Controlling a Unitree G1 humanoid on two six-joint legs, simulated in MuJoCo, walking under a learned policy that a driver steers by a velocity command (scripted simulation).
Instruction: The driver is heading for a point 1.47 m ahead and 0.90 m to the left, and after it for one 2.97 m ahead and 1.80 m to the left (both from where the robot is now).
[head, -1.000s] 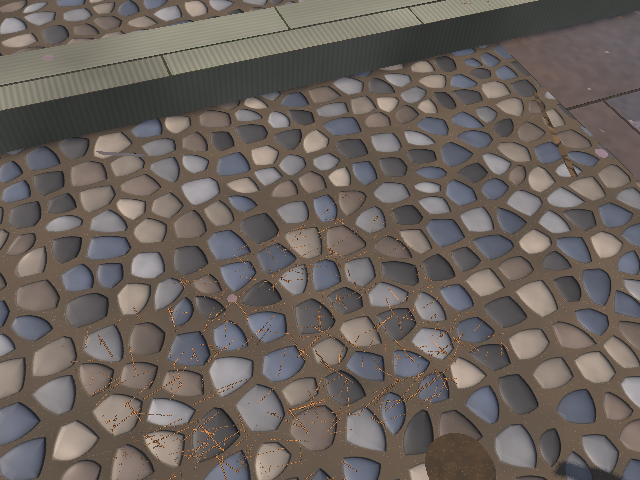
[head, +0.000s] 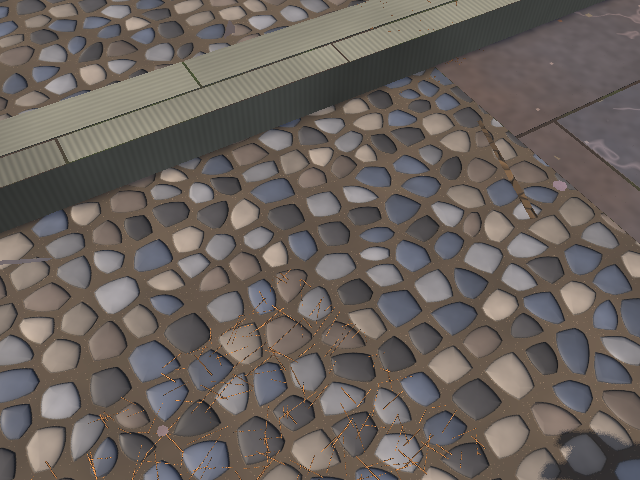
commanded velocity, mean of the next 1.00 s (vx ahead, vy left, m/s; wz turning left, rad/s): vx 0.49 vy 0.00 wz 0.57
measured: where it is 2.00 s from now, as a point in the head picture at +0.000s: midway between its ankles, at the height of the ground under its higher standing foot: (137, 283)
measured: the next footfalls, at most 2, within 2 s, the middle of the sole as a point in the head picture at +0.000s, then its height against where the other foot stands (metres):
right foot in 0.34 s outside the picture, level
left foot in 0.84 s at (219, 423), level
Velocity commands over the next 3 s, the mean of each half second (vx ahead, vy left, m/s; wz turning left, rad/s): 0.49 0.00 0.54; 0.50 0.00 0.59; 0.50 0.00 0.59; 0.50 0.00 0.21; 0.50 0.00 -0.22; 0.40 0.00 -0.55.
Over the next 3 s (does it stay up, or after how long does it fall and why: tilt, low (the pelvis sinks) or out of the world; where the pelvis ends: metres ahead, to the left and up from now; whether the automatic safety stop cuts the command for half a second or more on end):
stays up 1.35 0.94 0.13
